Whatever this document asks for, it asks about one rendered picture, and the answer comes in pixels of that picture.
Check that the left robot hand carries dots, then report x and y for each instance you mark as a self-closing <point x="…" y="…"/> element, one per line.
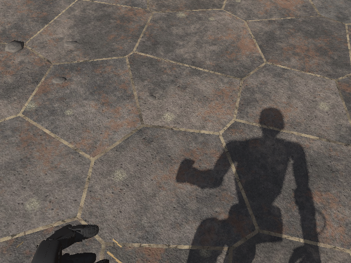
<point x="50" y="250"/>

